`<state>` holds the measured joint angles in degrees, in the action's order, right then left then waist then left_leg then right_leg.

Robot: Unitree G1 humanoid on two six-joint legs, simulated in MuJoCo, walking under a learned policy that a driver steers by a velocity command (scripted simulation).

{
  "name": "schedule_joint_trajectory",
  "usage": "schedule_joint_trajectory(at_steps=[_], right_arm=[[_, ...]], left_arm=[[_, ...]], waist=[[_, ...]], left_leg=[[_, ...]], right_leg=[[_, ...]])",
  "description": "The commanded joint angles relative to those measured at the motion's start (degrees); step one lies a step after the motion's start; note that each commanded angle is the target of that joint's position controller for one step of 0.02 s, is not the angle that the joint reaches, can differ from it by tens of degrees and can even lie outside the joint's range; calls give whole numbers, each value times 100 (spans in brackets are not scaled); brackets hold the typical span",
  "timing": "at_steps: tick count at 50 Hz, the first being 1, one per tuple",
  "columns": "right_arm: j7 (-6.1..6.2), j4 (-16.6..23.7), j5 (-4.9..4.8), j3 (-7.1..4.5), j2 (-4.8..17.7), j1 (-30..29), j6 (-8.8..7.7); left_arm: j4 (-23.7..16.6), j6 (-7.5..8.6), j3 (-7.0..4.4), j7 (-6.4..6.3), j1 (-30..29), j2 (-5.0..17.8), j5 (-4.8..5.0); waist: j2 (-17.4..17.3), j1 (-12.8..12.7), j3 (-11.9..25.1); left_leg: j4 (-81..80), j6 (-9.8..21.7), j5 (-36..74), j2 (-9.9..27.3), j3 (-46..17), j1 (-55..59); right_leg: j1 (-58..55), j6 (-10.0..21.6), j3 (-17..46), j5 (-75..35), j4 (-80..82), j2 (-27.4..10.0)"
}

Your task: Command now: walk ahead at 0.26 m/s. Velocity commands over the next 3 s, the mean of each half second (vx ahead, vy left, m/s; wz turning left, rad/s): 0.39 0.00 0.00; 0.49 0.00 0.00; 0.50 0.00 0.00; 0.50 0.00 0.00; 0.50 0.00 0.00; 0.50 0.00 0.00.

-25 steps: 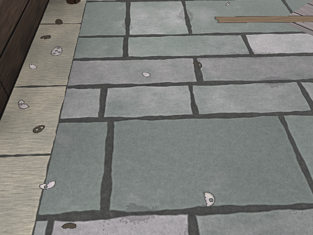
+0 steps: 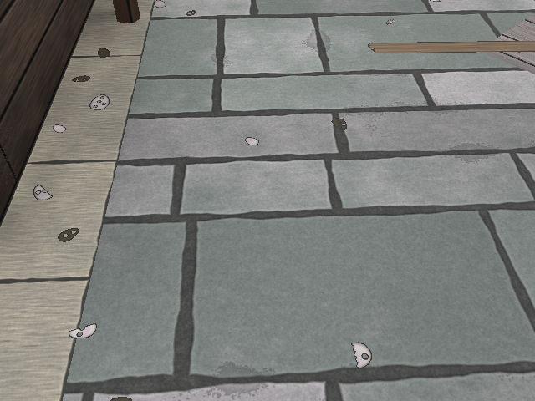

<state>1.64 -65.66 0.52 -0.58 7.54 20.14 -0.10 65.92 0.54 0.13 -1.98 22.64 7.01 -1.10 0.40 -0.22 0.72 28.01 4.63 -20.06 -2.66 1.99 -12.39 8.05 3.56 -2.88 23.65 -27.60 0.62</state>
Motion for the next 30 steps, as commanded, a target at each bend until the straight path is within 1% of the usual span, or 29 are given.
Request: schedule_joint_trajectory(at_steps=[1, 2, 3, 4, 5, 6, 7, 8, 10, 11, 12, 13, 14, 15, 16, 17, 18, 19, 20, 21, 23, 24, 26, 28, 30], right_arm=[[-61, 360, 16, -102, 421, -75, -113], [-99, 507, 28, -101, 375, -357, -166], [-144, 670, 63, -84, 269, -662, -223], [-173, 814, 139, -96, 351, -885, -274], [-198, 919, 141, -139, 479, -1040, -316], [-226, 997, 132, -160, 497, -1035, -356], [-254, 1046, 118, -182, 522, -1029, -396], [-282, 1093, 90, -200, 521, -1032, -431], [-331, 1172, 50, -222, 481, -1039, -461], [-346, 1163, 38, -226, 426, -898, -457], [-345, 1058, 18, -236, 364, -535, -452], [-312, 859, 5, -304, 452, 6, -447], [-239, 628, 30, -427, 726, 794, -476], [-140, 527, 137, -601, 1431, 1731, -505], [-132, 352, 118, -594, 1526, 2020, -429], [-124, 527, 109, -513, 1319, 1195, -384], [-168, 746, 80, -446, 1089, 548, -416], [-192, 841, 68, -398, 998, 207, -459], [-184, 851, 48, -331, 832, 112, -509], [-164, 807, 42, -279, 716, 160, -547], [-121, 644, 28, -240, 717, 525, -612], [-110, 588, 23, -227, 738, 671, -626], [-109, 544, 34, -196, 747, 837, -635], [-113, 545, 37, -161, 708, 849, -638], [-98, 510, 26, -157, 754, 948, -656]], left_arm=[[-127, 108, -121, 31, 601, 484, 3], [-78, 143, -178, 34, 863, 621, 19], [22, 162, -268, 24, 1149, 842, 22], [43, 166, -334, 10, 1151, 953, 11], [24, 187, -346, 13, 1165, 904, -8], [25, 220, -359, 16, 1134, 922, -41], [1, 259, -359, 18, 1047, 882, -49], [-41, 299, -357, 17, 927, 858, -36], [-116, 355, -371, 24, 726, 910, -26], [-146, 368, -380, 35, 602, 947, -7], [-187, 373, -389, 52, 426, 981, 30], [-213, 396, -388, 75, 362, 990, 35], [-234, 446, -350, 104, 340, 903, 14], [-508, 480, -239, 159, 196, 531, 66], [-656, 486, -294, 204, 155, 622, -31], [-749, 441, -326, 238, -127, 669, -104], [-798, 457, -308, 293, -333, 604, -84], [-794, 463, -311, 321, -341, 529, -45], [-774, 422, -328, 336, -262, 533, -81], [-751, 361, -338, 358, -191, 526, -99], [-852, 275, -376, 384, -396, 580, -94], [-939, 246, -375, 390, -623, 566, -90], [-1172, 223, -350, 404, -1223, 532, -86], [-1417, 231, -300, 420, -1849, 474, -49], [-1581, 234, -261, 427, -2278, 450, -4]], waist=[[175, -168, -1089], [411, -323, -1005], [837, -450, -1006], [886, -464, -1189], [681, -483, -1231], [625, -393, -1282], [540, -308, -1292], [488, -232, -1247], [514, -122, -1115], [530, 1, -1045], [499, 219, -961], [364, 441, -785], [7, 788, -400], [-1379, 1143, 79], [-1626, 993, 73], [-787, 524, -470], [-298, 345, -718], [-189, 140, -747], [-249, 2, -721], [-329, -71, -648], [-400, -110, -631], [-395, -95, -653], [-381, -18, -732], [-431, 66, -850], [-516, 151, -887]], left_leg=[[-460, 305, -1501, 563, -980, -1066], [-32, 203, -1104, 336, -649, -1490], [695, 70, -484, 73, -69, -1954], [1119, 26, -211, 212, 171, -2245], [1492, 14, -333, 339, 72, -2424], [1688, 22, -415, 460, -17, -2567], [1716, 14, -385, 556, -72, -2618], [1542, -5, -304, 578, -51, -2482], [1053, -39, -38, 438, 158, -1815], [733, -42, 199, 323, 317, -1235], [326, -39, 529, 144, 510, -352], [85, -28, 616, -83, 603, 667], [-92, 68, 466, 135, 207, 1823], [-1199, 528, -1081, 1748, -2177, 2689], [-2000, 976, -1355, 2521, -4102, 2528], [-1832, 941, -1543, 2451, -3580, 1901], [-1869, 822, -996, 2212, -2940, 1310], [-1975, 688, -387, 1941, -2351, 952], [-2034, 596, 199, 1733, -1921, 785], [-2051, 544, 781, 1575, -1556, 770], [-1982, 569, 2057, 1478, -1139, 958], [-1965, 591, 2500, 1455, -980, 1031], [-1989, 624, 3009, 1384, -735, 1050], [-2038, 608, 3210, 1247, -494, 908], [-2089, 583, 3442, 1236, -371, 902]], right_leg=[[456, 506, 1263, 1481, 995, -722], [-70, 664, 1734, 1649, 1391, -992], [-568, 899, 2405, 1947, 1923, -1483], [-617, 1081, 2764, 1931, 2168, -1902], [-585, 1162, 2878, 1773, 2290, -2022], [-607, 1196, 2848, 1510, 2254, -2075], [-679, 1136, 2630, 1096, 2194, -2006], [-678, 1026, 2313, 671, 2129, -1861], [-409, 869, 1735, -49, 1951, -1574], [-89, 794, 1442, -343, 1778, -1440], [427, 683, 1117, -600, 1476, -1257], [935, 562, 838, -1182, 932, -1036], [1491, 392, 438, -1724, -152, -742], [2535, 27, -276, -886, -2303, -72], [3269, 85, 25, 735, -3631, 259], [3537, 215, 382, 294, -4243, -268], [3432, 248, 452, -351, -4173, -466], [3164, 231, 447, -729, -3936, -589], [2951, 165, 399, -883, -3729, -649], [2823, 99, 324, -986, -3616, -647], [2994, 13, 154, -1152, -3451, -589], [3143, -26, 84, -1267, -3314, -581], [3316, -92, -54, -1548, -2817, -542], [3116, -121, -191, -1905, -1941, -446], [2729, -71, -330, -2212, -1188, -308]])
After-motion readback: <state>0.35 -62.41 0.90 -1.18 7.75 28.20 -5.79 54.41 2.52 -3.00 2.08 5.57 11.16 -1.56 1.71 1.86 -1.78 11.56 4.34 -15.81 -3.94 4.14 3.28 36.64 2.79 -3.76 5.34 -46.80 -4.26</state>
